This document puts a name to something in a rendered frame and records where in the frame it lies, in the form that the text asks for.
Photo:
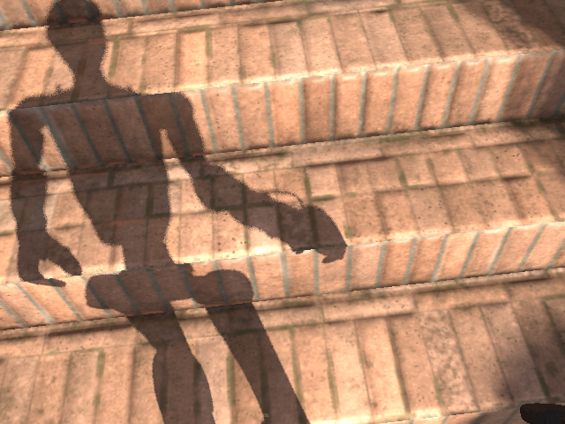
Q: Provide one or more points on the right robot hand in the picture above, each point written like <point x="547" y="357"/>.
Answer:
<point x="543" y="413"/>

